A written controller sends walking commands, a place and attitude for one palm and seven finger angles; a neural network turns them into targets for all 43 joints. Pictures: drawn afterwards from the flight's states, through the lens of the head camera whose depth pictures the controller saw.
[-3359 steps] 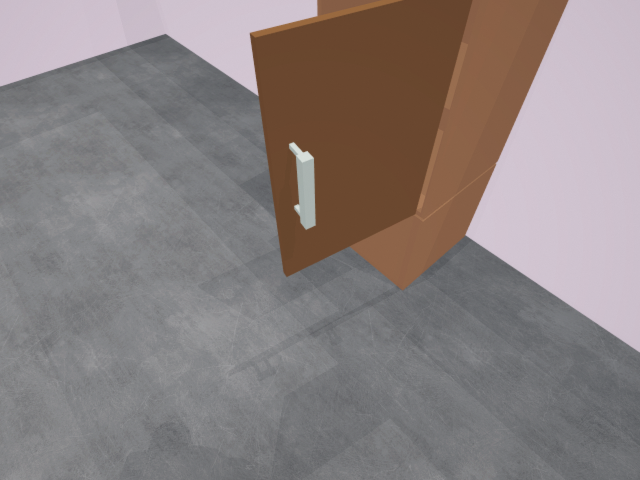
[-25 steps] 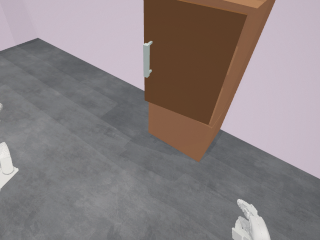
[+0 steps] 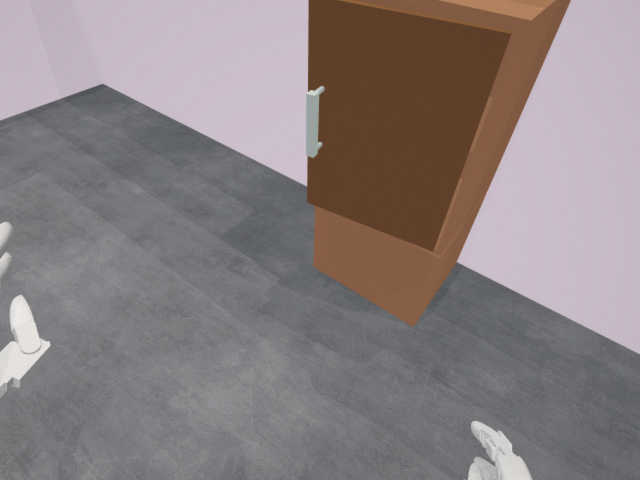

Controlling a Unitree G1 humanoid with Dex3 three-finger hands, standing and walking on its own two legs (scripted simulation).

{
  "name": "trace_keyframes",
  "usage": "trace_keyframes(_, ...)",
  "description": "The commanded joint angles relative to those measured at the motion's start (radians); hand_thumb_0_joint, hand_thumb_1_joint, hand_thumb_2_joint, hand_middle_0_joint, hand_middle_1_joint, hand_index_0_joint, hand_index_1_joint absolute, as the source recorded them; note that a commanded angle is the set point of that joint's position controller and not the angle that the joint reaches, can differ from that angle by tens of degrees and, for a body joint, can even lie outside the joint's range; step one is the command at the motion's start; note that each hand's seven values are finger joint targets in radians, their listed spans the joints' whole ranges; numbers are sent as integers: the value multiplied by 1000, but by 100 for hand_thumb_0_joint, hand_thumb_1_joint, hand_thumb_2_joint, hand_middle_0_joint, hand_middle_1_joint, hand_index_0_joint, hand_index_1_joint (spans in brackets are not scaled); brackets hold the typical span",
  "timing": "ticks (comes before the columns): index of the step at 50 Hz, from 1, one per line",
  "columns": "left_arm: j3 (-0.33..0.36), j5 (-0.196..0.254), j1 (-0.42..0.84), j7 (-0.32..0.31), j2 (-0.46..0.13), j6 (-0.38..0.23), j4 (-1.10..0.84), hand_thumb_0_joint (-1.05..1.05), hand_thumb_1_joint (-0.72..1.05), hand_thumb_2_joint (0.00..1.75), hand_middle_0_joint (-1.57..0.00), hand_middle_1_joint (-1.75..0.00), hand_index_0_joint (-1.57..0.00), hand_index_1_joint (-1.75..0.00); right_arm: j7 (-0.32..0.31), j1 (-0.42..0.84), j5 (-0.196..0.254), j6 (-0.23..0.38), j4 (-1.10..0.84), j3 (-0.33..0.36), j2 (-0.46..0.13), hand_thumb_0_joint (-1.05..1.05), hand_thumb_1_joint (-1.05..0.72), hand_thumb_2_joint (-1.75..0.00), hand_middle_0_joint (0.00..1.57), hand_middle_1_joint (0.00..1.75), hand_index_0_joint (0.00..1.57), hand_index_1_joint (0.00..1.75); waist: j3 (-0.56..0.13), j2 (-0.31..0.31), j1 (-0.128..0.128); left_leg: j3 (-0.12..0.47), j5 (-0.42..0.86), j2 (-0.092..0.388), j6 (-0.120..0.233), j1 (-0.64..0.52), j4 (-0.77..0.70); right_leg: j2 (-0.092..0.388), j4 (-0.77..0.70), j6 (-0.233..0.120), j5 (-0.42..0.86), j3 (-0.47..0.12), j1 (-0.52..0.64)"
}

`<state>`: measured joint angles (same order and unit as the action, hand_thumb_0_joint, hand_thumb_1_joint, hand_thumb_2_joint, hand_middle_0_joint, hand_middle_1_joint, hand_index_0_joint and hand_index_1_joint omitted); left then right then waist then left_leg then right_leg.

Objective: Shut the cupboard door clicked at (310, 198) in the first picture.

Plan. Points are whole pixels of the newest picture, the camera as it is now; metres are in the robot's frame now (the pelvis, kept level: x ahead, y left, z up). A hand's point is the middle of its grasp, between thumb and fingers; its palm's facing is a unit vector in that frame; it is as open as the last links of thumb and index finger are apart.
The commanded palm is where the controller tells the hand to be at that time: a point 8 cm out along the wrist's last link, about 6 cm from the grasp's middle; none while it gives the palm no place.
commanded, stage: let the arm hang, fingers relaxed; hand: left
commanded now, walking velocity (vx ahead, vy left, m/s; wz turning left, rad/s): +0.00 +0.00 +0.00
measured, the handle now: (316, 122) +0.96 +0.06 -0.04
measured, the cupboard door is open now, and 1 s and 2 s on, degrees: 8 8 8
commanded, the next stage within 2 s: look to check the result in 1.14 s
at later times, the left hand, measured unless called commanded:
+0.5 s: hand out of the picture +0.01 +0.18 -0.18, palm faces +0.01 -0.98 -0.20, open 7.2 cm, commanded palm none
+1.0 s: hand out of the picture +0.06 +0.20 -0.16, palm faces +0.00 -0.97 -0.26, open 7.4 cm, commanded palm none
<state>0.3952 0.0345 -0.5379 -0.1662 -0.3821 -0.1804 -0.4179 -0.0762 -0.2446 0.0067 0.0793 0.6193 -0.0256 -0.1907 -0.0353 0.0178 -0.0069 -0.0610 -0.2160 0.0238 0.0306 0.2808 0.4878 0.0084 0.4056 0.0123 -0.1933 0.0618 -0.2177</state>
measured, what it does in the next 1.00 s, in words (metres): stands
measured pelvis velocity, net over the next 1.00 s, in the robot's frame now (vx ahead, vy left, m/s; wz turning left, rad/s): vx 0.01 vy -0.01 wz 0.00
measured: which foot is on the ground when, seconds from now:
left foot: down 0.00-1.00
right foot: down 0.00-1.00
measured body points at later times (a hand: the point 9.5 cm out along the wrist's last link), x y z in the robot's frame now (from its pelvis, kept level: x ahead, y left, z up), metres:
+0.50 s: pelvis +0.00 -0.01 +0.00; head +0.02 +0.01 +0.45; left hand +0.01 +0.23 -0.16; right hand +0.02 -0.28 -0.14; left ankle +0.03 +0.09 -0.74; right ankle +0.01 -0.13 -0.74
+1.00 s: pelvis +0.01 -0.01 +0.00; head +0.01 -0.01 +0.45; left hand +0.06 +0.25 -0.14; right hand +0.05 -0.27 -0.15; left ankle +0.03 +0.09 -0.74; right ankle +0.01 -0.13 -0.74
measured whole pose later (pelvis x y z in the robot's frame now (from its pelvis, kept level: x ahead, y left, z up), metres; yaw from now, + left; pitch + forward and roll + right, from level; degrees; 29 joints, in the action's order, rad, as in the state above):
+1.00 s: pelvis +0.01 -0.01 +0.00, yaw +0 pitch -2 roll +0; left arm 0.01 -0.01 -0.20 -0.01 -0.24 -0.01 1.11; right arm -0.02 -0.21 -0.02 -0.01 1.11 0.01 -0.24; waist 0.02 0.01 -0.01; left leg -0.07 -0.19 0.00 0.02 0.17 0.38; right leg 0.02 0.38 0.00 -0.21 0.05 -0.15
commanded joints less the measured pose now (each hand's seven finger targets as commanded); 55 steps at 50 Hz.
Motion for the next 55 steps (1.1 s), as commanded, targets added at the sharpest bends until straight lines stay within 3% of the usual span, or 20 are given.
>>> trace_keyframes(1,115,-1,65,-20,-182,-48,-197,0,90,90,-20,-30,-20,-30,-11,108,1,53,-147,54,-132,0,-90,-90,20,30,20,30,-22,26,6,86,-126,59,-19,81,-146,33,-69,-12,-23,-86,65)
trace_keyframes(2,-297,-72,87,130,-22,90,549,0,90,90,-20,-30,-20,-30,87,176,-9,110,79,94,-317,0,-90,-90,20,30,20,30,69,36,-15,97,148,79,-15,116,23,108,71,-41,159,-40,-50)
trace_keyframes(3,-280,-55,103,154,-13,165,560,0,90,90,-20,-30,-20,-30,88,95,-4,46,71,96,-272,0,-90,-90,20,30,20,30,-15,50,-13,64,195,82,-29,16,14,107,46,-49,153,-105,-70)
trace_keyframes(4,-286,-51,115,159,-5,185,544,0,90,90,-20,-30,-20,-30,85,79,-7,30,53,93,-267,0,-90,-90,20,30,20,30,-11,72,-14,69,178,93,-23,11,5,91,58,-45,78,-79,-87)
trace_keyframes(5,-291,-54,148,162,2,181,580,0,90,90,-20,-30,-20,-30,85,81,-14,20,66,89,-264,0,-90,-90,20,30,20,30,-30,51,-6,100,188,105,-4,38,-6,71,101,-46,31,-54,-83)
trace_keyframes(7,-302,-62,191,167,-27,171,678,0,90,90,-20,-30,-20,-30,82,87,-18,-5,72,79,-281,0,-90,-90,20,30,20,30,-36,-71,1,125,228,109,13,43,-13,57,112,-49,46,-58,-38)
trace_keyframes(10,-313,-66,239,162,-60,166,855,0,90,90,-20,-30,-20,-30,81,81,-26,-28,105,75,-288,0,-90,-90,20,30,20,30,-81,-218,-1,129,229,79,14,-15,14,101,96,-72,111,-110,-17)
trace_keyframes(12,-334,-62,264,154,-51,175,963,0,90,90,-20,-30,-20,-30,80,65,-28,-50,135,64,-257,0,-90,-90,20,30,20,30,-83,-181,-10,112,196,60,2,-48,11,122,78,-80,94,-129,-28)
trace_keyframes(15,-354,-57,274,150,-26,183,1099,0,90,90,-20,-30,-20,-30,79,76,-30,-68,185,49,-222,0,-90,-90,20,30,20,30,-39,-18,0,122,90,67,1,-34,-59,101,41,-58,-42,-128,-26)
trace_keyframes(20,-345,-55,251,149,-5,176,1270,0,90,90,-20,-30,-20,-30,67,52,-29,-78,268,54,-190,0,-90,-90,20,30,20,30,2,138,8,117,-28,63,-3,-9,-103,95,-31,-68,-72,-132,12)
trace_keyframes(24,-349,-50,261,152,-14,170,1359,0,90,90,-20,-30,-20,-30,59,11,-24,-78,324,59,-191,0,-90,-90,20,30,20,30,27,107,3,123,-31,71,-5,-23,-116,101,-72,-72,-73,-131,21)
trace_keyframes(29,-352,-48,274,152,-12,165,1435,0,90,90,-20,-30,-20,-30,53,-28,-21,-76,380,66,-200,0,-90,-90,20,30,20,30,63,-14,-1,120,-18,82,0,-54,-137,103,-106,-71,-87,-124,2)
trace_keyframes(34,-355,-49,279,150,-8,168,1477,0,90,90,-20,-30,-20,-30,52,-26,-21,-74,413,65,-202,0,-90,-90,20,30,20,30,95,-52,2,122,-33,89,3,-63,-174,97,-110,-62,-90,-115,-5)
trace_keyframes(47,-352,-51,305,148,-23,163,1494,0,90,90,-20,-30,-20,-30,54,21,-20,-64,444,63,-200,0,-90,-90,20,30,20,30,80,-43,9,112,72,91,2,-99,-194,103,-107,-52,19,-111,34)
trace_keyframes(55,-348,-49,328,150,-35,158,1496,0,90,90,-20,-30,-20,-30,51,48,-20,-59,449,62,-215,0,-90,-90,20,30,20,30,58,8,8,114,107,91,-4,-115,-201,108,-117,-53,61,-112,75)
